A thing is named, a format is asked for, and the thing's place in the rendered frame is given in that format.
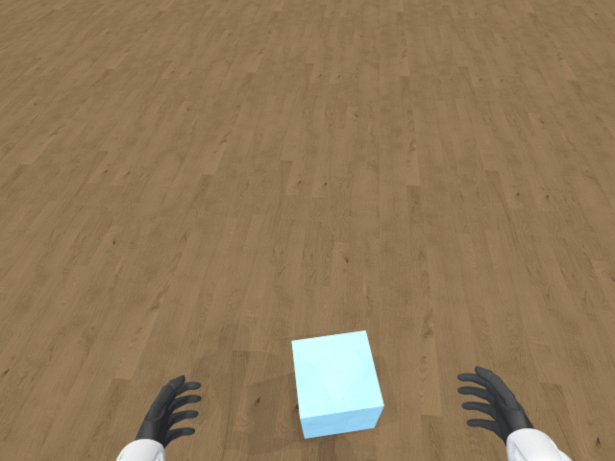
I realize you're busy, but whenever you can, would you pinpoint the carton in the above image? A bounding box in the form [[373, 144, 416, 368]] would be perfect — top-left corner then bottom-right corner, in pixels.
[[292, 330, 384, 439]]

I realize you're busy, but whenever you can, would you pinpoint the robot right hand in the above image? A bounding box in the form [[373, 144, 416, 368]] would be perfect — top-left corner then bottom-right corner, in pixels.
[[457, 366, 534, 445]]

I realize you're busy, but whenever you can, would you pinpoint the robot left hand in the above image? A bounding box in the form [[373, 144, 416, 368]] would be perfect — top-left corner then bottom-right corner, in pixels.
[[135, 376, 201, 448]]

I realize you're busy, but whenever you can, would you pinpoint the left robot forearm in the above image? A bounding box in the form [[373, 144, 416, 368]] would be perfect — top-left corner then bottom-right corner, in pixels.
[[116, 439, 165, 461]]

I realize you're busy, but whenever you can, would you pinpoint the right robot forearm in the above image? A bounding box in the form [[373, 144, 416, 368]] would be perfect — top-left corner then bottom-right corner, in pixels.
[[506, 428, 572, 461]]

